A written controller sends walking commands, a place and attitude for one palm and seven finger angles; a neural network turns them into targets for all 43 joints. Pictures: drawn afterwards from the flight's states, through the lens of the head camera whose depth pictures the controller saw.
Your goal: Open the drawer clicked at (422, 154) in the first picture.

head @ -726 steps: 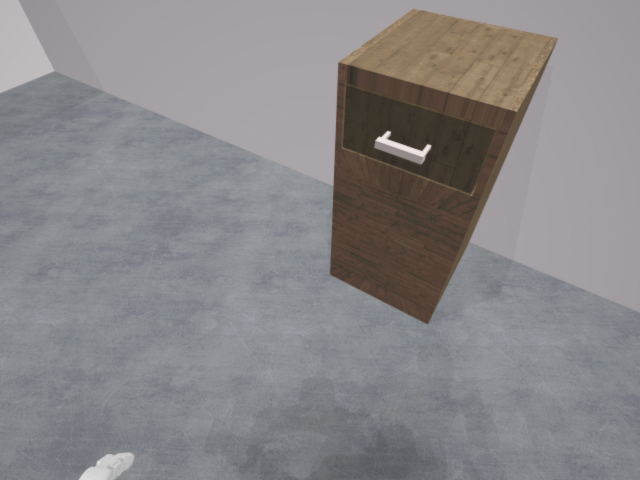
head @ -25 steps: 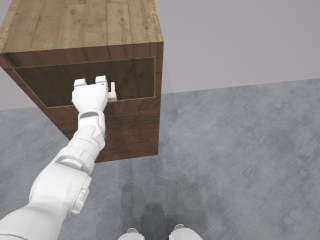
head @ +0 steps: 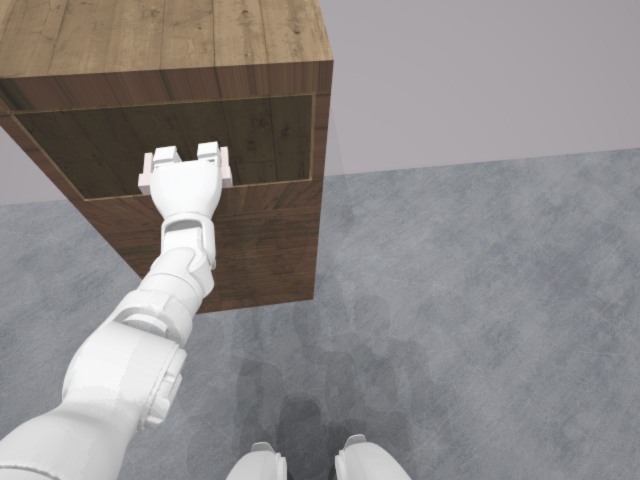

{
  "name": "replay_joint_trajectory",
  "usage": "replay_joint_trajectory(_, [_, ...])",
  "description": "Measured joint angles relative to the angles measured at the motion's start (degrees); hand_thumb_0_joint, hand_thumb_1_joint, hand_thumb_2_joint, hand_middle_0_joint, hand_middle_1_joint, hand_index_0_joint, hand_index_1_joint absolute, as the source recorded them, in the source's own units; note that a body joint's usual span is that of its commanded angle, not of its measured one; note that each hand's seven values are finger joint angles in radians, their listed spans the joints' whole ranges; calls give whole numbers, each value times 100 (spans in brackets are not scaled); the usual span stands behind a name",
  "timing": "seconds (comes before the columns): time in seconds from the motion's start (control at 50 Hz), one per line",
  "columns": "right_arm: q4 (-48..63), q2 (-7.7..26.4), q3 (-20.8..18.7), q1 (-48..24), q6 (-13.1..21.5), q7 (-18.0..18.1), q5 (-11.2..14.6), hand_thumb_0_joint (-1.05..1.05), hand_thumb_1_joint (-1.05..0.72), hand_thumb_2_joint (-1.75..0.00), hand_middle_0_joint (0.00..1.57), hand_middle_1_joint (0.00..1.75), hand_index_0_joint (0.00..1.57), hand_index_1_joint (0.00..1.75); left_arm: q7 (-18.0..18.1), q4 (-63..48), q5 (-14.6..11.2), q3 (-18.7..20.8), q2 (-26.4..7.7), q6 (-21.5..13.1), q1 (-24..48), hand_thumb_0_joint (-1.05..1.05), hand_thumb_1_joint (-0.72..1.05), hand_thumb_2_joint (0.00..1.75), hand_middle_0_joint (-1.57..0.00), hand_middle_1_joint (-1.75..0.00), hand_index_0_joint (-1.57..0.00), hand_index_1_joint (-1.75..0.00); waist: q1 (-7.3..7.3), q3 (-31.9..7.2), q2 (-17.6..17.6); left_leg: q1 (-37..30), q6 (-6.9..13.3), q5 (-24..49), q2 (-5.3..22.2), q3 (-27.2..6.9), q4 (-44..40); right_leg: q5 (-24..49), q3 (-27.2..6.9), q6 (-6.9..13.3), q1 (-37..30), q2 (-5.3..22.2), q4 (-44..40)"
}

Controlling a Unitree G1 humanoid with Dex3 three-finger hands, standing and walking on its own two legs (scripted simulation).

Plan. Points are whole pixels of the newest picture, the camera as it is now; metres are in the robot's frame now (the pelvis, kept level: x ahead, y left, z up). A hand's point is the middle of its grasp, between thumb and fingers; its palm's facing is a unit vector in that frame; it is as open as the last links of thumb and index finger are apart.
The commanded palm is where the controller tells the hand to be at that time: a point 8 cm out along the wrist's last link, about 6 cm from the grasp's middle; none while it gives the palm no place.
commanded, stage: lower the fingers behind the handle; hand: left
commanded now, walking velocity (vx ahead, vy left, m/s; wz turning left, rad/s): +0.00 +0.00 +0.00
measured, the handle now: (187, 168) +0.54 +0.15 +0.00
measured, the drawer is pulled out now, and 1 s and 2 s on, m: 0.00 0.00 0.07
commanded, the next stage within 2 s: close the thumb around the handle in 0.24 s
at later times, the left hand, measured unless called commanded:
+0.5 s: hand (198, 208) +0.49 +0.14 -0.02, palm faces -0.03 -0.04 -1.00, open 13.1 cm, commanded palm +0.47 +0.13 +0.03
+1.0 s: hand (197, 209) +0.48 +0.14 -0.02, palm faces -0.02 -0.04 -1.00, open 5.6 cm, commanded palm +0.46 +0.13 +0.03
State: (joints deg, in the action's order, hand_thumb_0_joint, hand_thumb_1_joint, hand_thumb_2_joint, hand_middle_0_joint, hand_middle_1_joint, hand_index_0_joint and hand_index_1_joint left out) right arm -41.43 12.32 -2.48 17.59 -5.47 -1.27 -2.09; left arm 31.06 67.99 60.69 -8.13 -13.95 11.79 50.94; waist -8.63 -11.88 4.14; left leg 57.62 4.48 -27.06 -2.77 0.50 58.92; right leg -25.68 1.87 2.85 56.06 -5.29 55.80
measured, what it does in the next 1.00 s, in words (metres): stands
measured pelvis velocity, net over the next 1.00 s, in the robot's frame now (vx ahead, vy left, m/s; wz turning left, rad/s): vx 0.01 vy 0.00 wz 0.00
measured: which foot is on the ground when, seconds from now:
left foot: down 0.00-1.00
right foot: down 0.00-1.00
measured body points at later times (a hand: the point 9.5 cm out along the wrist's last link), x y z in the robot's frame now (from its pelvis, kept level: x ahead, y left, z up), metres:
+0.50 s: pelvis +0.00 +0.00 +0.00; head +0.12 +0.00 +0.43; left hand +0.48 +0.14 +0.03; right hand +0.01 -0.26 -0.13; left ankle -0.01 +0.07 -0.67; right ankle -0.01 -0.09 -0.67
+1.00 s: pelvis +0.01 +0.00 +0.00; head +0.12 +0.00 +0.44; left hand +0.48 +0.14 +0.04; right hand +0.02 -0.26 -0.13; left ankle -0.01 +0.07 -0.67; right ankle -0.01 -0.09 -0.67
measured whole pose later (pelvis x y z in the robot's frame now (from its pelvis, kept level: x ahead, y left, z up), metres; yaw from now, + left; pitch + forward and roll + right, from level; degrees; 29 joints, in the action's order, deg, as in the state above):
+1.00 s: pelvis +0.01 +0.00 +0.00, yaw +0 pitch +25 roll -2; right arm -41.1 12.6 -2.8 19.0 -5.5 -1.3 -1.9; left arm 30.6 65.4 61.4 -8.4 -14.7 8.9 47.6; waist -7.8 -12.2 4.0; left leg 55.6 4.3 -27.3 -2.6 0.7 57.6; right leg -25.8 1.5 3.1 54.2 -5.5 54.7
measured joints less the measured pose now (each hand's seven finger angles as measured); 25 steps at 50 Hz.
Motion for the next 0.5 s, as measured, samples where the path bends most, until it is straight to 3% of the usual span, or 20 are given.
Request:
replay_joint_trajectory(0.14, [88,-13,57,123,25,66,30,0,-90,-90,20,30,20,30,-242,14,-30,-10,-81,-128,-85,0,-49,30,-30,-120,-32,-119,-9,-15,3,-156,5,19,15,34,-113,29,-46,1,-137,-16,-96])
replay_joint_trajectory(0.28, [48,31,15,239,75,53,25,0,-90,-90,20,30,20,30,-139,-89,41,-69,-123,-320,-150,0,-49,30,-29,-120,-32,-119,37,-15,-9,-98,-5,-10,4,5,-53,-10,-13,12,-89,-7,-42])
replay_joint_trajectory(0.5, [-10,63,-15,140,26,22,15,0,-90,-90,20,30,20,30,-40,-20,-19,-80,-63,-92,-16,0,-39,34,-30,-121,-34,-122,7,5,-10,-19,-18,-8,-2,-24,-19,-16,21,22,-22,0,-15])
